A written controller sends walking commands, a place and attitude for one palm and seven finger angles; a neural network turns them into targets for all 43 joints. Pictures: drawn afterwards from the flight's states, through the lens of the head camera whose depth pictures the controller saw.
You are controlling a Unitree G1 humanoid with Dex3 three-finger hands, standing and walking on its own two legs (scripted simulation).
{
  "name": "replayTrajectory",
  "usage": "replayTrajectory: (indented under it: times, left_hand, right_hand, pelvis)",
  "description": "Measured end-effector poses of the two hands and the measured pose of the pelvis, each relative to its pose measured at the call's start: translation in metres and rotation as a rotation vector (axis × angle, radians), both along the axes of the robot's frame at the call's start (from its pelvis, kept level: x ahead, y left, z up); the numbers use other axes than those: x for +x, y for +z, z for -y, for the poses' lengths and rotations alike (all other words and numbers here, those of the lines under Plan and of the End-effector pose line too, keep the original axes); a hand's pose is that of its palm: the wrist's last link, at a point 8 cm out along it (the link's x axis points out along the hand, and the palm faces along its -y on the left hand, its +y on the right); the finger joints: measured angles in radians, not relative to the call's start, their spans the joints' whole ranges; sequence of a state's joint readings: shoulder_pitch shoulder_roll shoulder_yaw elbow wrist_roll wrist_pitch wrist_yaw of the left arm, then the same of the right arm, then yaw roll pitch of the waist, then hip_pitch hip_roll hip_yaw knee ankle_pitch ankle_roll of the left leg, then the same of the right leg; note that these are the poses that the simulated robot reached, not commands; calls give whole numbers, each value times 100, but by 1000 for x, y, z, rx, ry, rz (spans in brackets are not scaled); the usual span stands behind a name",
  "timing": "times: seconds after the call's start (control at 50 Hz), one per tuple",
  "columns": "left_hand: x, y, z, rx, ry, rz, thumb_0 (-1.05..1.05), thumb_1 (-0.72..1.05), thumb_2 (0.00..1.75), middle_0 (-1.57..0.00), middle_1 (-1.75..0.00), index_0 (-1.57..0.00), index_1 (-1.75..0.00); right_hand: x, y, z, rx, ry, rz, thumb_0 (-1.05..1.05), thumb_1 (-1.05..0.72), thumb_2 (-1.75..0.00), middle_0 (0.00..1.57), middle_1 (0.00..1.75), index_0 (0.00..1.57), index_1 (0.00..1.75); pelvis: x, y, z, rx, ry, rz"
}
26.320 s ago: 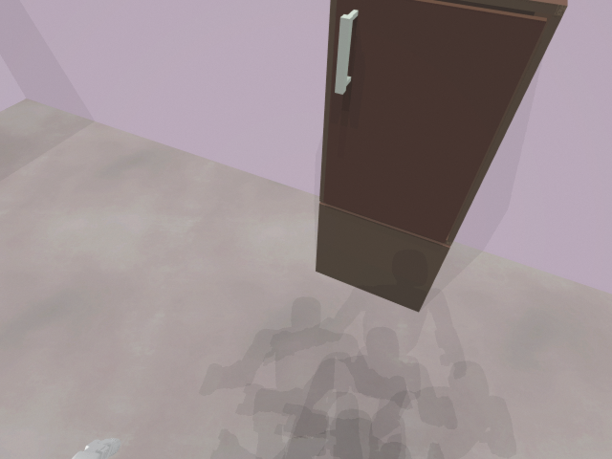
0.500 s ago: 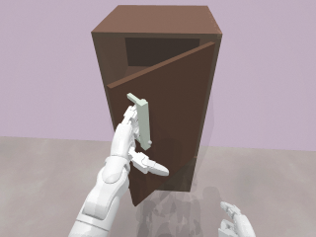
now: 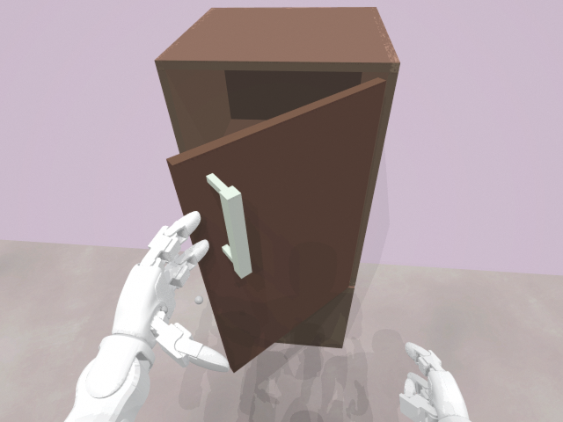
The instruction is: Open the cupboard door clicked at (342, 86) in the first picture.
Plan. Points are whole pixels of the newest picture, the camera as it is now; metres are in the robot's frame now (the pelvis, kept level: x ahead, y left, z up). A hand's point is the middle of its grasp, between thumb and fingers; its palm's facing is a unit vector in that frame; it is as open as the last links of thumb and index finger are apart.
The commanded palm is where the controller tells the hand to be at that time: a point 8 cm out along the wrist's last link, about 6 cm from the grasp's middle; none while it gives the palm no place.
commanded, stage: slide the hand sideways off the handle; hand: left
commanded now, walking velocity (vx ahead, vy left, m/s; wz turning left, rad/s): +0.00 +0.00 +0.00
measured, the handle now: (229, 228) +0.34 +0.10 +0.14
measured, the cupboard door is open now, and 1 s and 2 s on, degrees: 44 43 43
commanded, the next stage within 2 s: draw the hand back to the body in 0.20 s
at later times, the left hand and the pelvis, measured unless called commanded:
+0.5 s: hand (154, 314) +0.20 +0.17 +0.13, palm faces -0.01 -1.00 -0.06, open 16.3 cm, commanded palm +0.17 +0.22 +0.15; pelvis +0.00 +0.01 +0.00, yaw +1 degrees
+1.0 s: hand (90, 318) +0.19 +0.23 +0.14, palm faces +0.27 -0.93 -0.25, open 14.9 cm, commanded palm +0.15 +0.28 +0.16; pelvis -0.01 +0.03 +0.01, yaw +0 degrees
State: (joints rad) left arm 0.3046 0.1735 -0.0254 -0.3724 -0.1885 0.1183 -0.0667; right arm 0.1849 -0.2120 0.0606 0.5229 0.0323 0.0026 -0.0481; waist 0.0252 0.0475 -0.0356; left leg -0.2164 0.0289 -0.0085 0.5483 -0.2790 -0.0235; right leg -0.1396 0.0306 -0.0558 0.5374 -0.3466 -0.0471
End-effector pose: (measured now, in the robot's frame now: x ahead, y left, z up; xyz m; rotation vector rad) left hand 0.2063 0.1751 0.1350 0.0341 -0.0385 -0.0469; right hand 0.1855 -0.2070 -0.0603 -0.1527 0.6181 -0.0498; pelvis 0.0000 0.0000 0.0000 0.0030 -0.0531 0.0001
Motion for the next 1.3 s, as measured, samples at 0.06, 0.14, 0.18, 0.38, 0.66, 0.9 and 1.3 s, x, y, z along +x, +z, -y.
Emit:
replayTrajectory:
  times: [0.06,0.14,0.18,0.38,0.66,0.9,1.3]
  left_hand:
    - [-2,0,-6,3,3,-4,-1,-50,30,-21,-33,-18,-32]
    - [-10,-1,-17,11,36,-12,-1,-50,30,-20,-33,-17,-31]
    - [-16,-2,-25,16,53,-15,-1,-49,30,-19,-32,-17,-31]
    - [-26,-1,-33,6,31,24,-1,-50,30,-15,-31,-15,-30]
    - [-36,7,-64,20,51,28,-1,-50,30,-15,-31,-15,-30]
    - [-47,17,-91,166,208,65,-1,-39,34,-16,-31,-15,-30]
    - [-41,32,-131,357,406,106,0,25,62,-18,-31,-18,-30]
  right_hand:
    - [1,-1,1,5,-4,9,1,-90,-90,20,30,20,29]
    - [1,-3,4,9,-8,19,1,-90,-90,20,30,20,29]
    - [1,-4,5,6,-9,23,1,-90,-90,20,30,20,29]
    - [-4,-7,7,-30,0,53,1,-90,-90,20,30,20,29]
    - [-11,2,-10,-19,5,101,1,-90,-90,20,30,20,30]
    - [-12,7,-25,-52,27,98,1,-90,-90,20,30,20,30]
    - [-17,-9,-25,-57,-16,-72,1,-90,-90,20,30,20,30]
  pelvis:
    - [3,-1,1,2,0,-6]
    - [7,-2,3,3,0,-13]
    - [7,-2,3,2,2,-17]
    - [0,-5,-2,-6,23,-20]
    - [-8,-4,-13,-14,14,-7]
    - [-16,1,-23,-22,13,11]
    - [4,10,-34,-12,-20,15]
